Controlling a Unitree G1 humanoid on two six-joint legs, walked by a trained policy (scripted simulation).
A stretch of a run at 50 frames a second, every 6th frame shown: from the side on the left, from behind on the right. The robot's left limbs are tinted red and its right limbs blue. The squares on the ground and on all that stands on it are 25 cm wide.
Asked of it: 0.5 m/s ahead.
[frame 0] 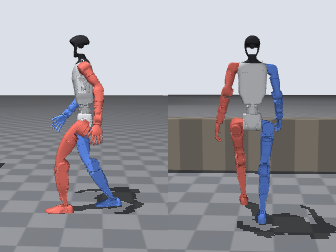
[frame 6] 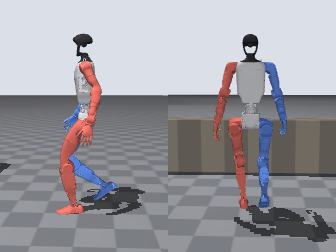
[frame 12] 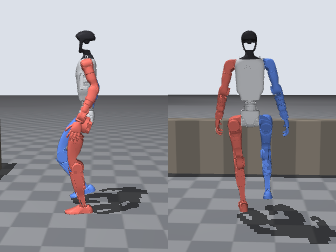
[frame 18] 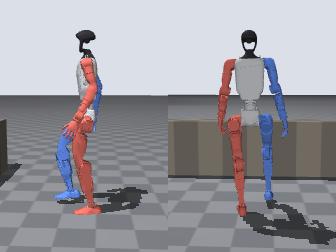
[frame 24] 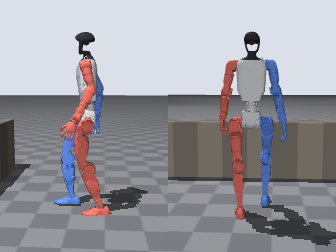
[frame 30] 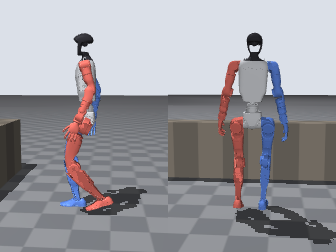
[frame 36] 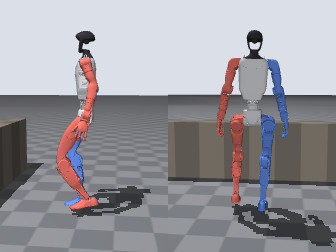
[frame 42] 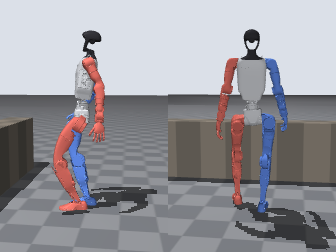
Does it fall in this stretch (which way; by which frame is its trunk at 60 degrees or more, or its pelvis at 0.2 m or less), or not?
no
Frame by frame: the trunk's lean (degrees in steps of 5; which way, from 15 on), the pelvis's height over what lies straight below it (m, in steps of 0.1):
0: 5, 0.7
6: 5, 0.8
12: 0, 0.8
18: 0, 0.8
24: 5, 0.8
30: 5, 0.8
36: 0, 0.8
42: 10, 0.8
